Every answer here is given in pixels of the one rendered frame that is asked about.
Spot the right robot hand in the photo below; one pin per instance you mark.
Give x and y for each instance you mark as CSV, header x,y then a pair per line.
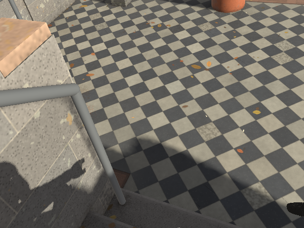
x,y
296,208

